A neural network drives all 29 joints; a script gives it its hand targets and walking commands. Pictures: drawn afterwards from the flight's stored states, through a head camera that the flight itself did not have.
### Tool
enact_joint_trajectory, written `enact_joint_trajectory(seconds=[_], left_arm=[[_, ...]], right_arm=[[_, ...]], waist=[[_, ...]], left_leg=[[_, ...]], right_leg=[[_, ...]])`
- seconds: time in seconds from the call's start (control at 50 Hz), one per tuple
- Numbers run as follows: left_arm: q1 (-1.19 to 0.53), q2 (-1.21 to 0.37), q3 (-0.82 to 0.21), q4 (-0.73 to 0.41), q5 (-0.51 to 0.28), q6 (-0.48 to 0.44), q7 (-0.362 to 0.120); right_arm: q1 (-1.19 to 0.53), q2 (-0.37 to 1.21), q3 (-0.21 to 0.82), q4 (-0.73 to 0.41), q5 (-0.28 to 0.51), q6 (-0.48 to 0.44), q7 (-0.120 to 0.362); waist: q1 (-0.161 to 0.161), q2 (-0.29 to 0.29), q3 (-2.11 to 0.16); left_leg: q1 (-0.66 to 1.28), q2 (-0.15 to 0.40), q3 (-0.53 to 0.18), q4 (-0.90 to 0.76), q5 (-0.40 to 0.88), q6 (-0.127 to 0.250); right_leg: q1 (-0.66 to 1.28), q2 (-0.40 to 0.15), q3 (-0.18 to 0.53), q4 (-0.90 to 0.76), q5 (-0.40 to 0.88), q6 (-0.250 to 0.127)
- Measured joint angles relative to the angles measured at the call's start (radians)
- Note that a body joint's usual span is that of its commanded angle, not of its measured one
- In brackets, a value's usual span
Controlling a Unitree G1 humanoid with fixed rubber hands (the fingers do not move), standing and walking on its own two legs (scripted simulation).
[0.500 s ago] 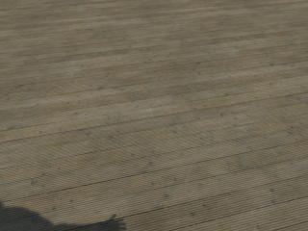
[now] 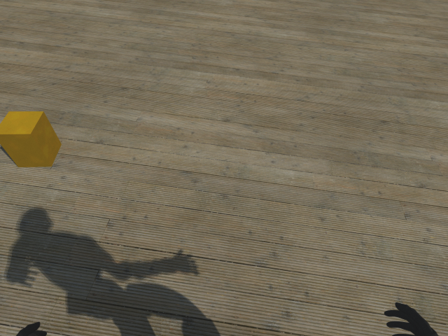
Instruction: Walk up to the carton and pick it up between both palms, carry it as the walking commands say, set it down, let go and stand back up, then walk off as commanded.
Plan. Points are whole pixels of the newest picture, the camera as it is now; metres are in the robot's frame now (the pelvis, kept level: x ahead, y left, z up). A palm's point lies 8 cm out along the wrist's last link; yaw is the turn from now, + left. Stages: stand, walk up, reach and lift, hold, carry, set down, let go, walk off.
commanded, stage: walk up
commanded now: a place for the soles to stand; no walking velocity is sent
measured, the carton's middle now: (30, 139) +1.17 +1.07 -0.63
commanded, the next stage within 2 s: none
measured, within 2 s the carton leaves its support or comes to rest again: neither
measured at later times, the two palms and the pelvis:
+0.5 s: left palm out of the picture +0.14 +0.41 -0.02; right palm (329, 226) +0.37 -0.23 -0.08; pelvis +0.17 +0.04 +0.02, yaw +17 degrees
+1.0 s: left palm out of the picture +0.26 +0.52 -0.08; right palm (259, 167) +0.54 -0.08 -0.06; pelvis +0.33 +0.18 +0.02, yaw +27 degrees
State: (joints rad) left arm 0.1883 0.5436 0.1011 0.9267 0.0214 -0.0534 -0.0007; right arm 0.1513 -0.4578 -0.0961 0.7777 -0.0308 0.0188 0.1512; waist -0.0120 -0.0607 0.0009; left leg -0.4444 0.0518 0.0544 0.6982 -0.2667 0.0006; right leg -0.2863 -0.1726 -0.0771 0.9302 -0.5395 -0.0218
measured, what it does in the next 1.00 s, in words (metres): walks ahead, turning left: right foot, then left foot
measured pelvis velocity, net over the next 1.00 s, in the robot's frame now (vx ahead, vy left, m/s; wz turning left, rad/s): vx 0.33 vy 0.18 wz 0.48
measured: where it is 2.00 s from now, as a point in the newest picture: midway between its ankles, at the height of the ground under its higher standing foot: (121, 245)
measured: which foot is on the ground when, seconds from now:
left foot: down 0.00-0.30, up 0.32-0.72, down 0.74-1.00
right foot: up 0.00-0.28, down 0.30-0.76, up 0.78-1.00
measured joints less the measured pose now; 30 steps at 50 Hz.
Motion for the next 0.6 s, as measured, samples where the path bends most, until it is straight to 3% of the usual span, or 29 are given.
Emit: enact_joint_trajectory(seconds=[0.06, 0.2, 0.28, 0.32, 0.38, 0.42, 0.52, 0.6], left_arm=[[-0.001, -0.026, -0.031, -0.019, -0.017, -0.012, -0.004], [0.041, -0.085, -0.058, -0.050, -0.020, -0.031, -0.006], [0.075, -0.078, -0.041, -0.051, -0.017, -0.047, -0.003], [0.087, -0.067, -0.028, -0.065, -0.003, -0.062, 0.007], [0.075, -0.066, -0.024, -0.082, -0.005, -0.072, 0.022], [0.066, -0.069, -0.023, -0.093, -0.003, -0.080, 0.021], [0.105, -0.056, -0.020, -0.091, -0.001, -0.087, 0.013], [0.140, -0.043, -0.019, -0.065, -0.004, -0.076, 0.006]], right_arm=[[0.034, 0.029, 0.020, -0.024, 0.015, -0.010, -0.026], [0.119, 0.024, 0.031, -0.037, 0.001, 0.000, -0.037], [0.153, 0.023, 0.028, -0.048, -0.004, 0.014, -0.027], [0.157, 0.019, 0.027, -0.051, 0.000, 0.014, -0.028], [0.129, 0.013, 0.025, -0.027, -0.011, 0.013, -0.031], [0.119, 0.003, 0.021, -0.013, -0.008, 0.007, -0.026], [0.066, -0.022, 0.010, 0.012, -0.002, 0.009, -0.004], [0.021, -0.028, 0.012, 0.009, 0.009, -0.002, 0.006]], waist=[[-0.008, -0.014, 0.026], [-0.044, 0.026, 0.054], [-0.049, 0.052, 0.020], [-0.025, 0.075, -0.003], [0.002, 0.122, -0.005], [0.024, 0.137, -0.003], [0.057, 0.143, 0.011], [0.076, 0.137, 0.040]], left_leg=[[0.064, -0.041, -0.012, -0.087, 0.011, 0.028], [0.198, -0.099, -0.073, -0.194, 0.004, 0.047], [0.239, -0.119, -0.112, -0.157, -0.064, 0.043], [0.197, -0.118, -0.126, -0.031, -0.144, 0.050], [0.066, -0.087, -0.126, 0.246, -0.154, 0.032], [0.005, -0.050, -0.102, 0.297, -0.136, 0.014], [-0.103, 0.042, -0.085, 0.229, -0.023, -0.015], [-0.138, 0.086, -0.075, 0.108, 0.064, -0.023]], right_leg=[[-0.115, 0.066, 0.039, 0.085, 0.059, 0.006], [-0.202, 0.130, 0.013, -0.183, 0.163, 0.017], [-0.143, 0.156, -0.003, -0.345, 0.290, -0.009], [-0.126, 0.166, -0.012, -0.376, 0.379, -0.031], [-0.092, 0.165, -0.061, -0.355, 0.343, -0.032], [-0.044, 0.149, -0.085, -0.375, 0.315, -0.027], [0.069, 0.105, -0.127, -0.430, 0.281, 0.004], [0.147, 0.077, -0.160, -0.460, 0.251, 0.032]])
